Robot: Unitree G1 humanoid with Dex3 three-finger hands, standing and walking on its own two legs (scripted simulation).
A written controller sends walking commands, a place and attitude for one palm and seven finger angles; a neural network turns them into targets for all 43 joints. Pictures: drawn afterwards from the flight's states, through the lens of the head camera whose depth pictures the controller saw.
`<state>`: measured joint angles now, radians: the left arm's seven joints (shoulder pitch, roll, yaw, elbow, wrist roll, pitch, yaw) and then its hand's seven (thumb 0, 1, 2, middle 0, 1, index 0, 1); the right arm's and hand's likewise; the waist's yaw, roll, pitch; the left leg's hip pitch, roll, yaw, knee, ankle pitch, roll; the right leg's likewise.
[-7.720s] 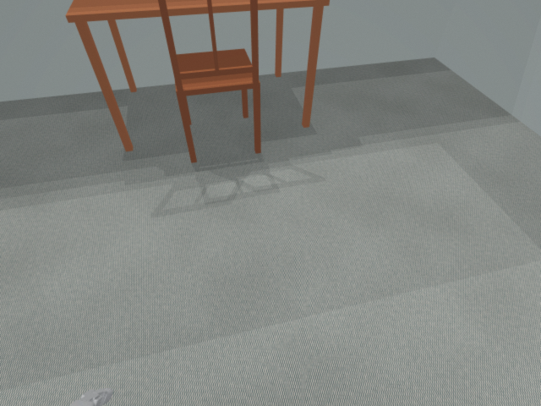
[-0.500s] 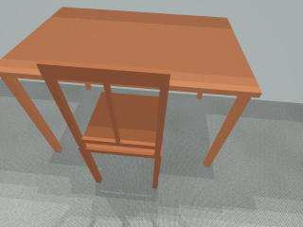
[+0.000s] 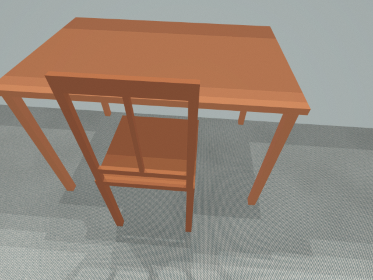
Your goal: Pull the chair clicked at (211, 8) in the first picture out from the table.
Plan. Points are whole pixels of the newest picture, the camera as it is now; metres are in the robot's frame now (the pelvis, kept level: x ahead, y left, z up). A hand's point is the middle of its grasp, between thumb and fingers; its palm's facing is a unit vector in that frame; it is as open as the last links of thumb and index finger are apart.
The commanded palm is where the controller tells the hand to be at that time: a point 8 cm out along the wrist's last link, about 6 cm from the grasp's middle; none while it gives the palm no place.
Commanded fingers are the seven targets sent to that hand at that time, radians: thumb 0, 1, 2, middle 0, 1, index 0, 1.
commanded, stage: look again from close up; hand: left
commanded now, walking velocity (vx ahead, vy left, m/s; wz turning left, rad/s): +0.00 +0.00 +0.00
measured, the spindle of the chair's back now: (135, 139) +0.54 +0.20 -0.06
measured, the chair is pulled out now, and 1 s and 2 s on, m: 0.00 0.00 0.00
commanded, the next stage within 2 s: shuffle to correct the standing spot in 0.72 s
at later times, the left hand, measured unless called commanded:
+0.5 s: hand out of the picture -0.06 +0.19 -0.17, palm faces +0.03 -0.98 -0.20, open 7.3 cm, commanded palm none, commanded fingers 0.00 0.90 0.90 -0.20 -0.30 -0.20 -0.30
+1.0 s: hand out of the picture -0.03 +0.17 -0.17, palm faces +0.05 -0.99 -0.15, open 7.3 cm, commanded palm none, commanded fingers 0.00 0.90 0.90 -0.20 -0.30 -0.20 -0.30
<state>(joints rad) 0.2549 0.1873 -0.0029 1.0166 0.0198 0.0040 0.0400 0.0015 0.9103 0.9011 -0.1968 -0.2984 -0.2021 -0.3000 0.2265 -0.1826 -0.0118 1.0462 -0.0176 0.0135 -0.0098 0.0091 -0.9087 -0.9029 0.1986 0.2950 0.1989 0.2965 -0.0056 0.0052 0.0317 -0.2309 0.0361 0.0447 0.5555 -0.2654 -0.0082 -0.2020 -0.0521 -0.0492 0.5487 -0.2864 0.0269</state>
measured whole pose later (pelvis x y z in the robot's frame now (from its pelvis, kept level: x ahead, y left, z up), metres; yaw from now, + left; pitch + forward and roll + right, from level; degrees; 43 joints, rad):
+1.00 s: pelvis -0.01 +0.01 +0.01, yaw +0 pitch -1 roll -1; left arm 0.35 0.11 0.02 1.10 0.03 -0.01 0.03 0.00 0.91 0.90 -0.20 -0.30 -0.20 -0.30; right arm 0.30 -0.13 -0.02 1.13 -0.02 0.02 -0.01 0.01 -0.91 -0.90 0.20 0.30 0.20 0.30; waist 0.00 0.00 0.00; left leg -0.27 0.02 0.05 0.51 -0.26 0.02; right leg -0.23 -0.06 -0.04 0.49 -0.28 0.03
